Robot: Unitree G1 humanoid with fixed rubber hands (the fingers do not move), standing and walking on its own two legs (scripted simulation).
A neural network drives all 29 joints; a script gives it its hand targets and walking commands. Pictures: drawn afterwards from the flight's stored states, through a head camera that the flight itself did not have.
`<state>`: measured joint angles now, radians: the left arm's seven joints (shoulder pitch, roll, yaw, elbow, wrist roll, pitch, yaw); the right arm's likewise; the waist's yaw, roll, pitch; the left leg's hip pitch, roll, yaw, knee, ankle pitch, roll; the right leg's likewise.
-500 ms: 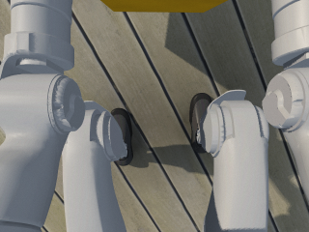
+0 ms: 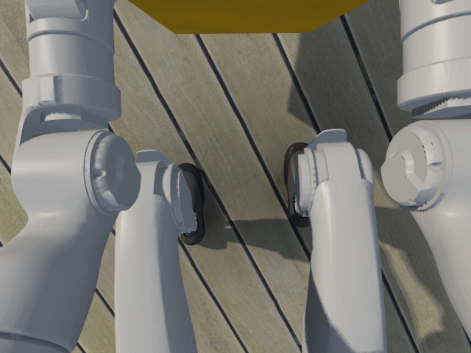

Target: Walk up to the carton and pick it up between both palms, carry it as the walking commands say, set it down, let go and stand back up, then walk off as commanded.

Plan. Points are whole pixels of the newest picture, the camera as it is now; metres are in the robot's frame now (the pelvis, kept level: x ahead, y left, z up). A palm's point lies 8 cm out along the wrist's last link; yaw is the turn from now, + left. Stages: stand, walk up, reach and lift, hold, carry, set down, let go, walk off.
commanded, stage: reach and lift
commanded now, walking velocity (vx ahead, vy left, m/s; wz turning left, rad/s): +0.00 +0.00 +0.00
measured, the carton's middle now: out of the picture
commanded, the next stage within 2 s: none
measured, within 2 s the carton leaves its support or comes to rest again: neither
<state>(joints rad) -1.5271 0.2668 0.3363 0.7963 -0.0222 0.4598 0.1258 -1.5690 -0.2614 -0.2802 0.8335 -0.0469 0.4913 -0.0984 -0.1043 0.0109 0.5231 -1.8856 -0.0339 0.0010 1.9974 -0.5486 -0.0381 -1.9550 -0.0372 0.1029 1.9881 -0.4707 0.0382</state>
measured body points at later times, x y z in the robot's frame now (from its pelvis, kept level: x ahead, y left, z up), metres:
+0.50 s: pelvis -0.01 +0.00 +0.05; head +0.32 -0.05 +0.34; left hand +0.59 +0.10 -0.02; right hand +0.55 -0.21 -0.03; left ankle +0.14 +0.13 -0.40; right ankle +0.15 -0.14 -0.40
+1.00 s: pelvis -0.01 +0.00 +0.11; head +0.30 -0.05 +0.42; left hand +0.57 +0.10 +0.05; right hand +0.53 -0.21 +0.04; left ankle +0.14 +0.13 -0.40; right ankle +0.15 -0.14 -0.40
